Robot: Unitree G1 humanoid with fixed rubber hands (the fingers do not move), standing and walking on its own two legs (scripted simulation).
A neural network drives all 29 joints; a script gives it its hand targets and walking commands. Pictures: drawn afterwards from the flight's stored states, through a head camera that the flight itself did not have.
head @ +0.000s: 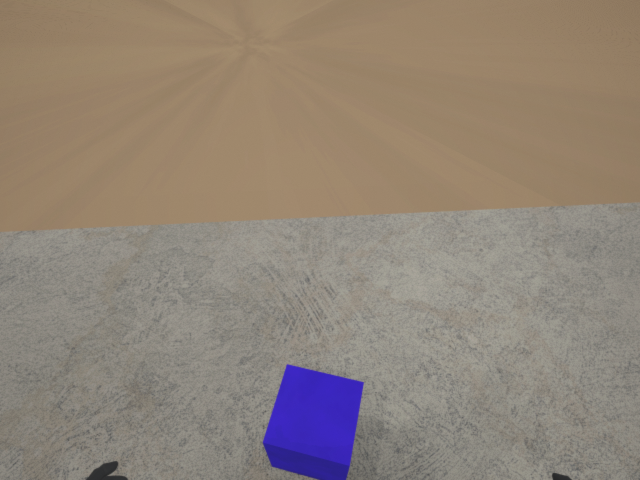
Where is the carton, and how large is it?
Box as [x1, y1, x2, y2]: [263, 364, 363, 479]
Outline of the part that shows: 287,364 263,440 263,444 272,466 319,479 345,479 350,461 363,382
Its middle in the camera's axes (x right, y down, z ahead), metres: -0.01 +0.50 +1.07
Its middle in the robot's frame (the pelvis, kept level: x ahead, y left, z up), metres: +0.38 +0.03 -0.66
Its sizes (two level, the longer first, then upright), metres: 0.210 0.200 0.250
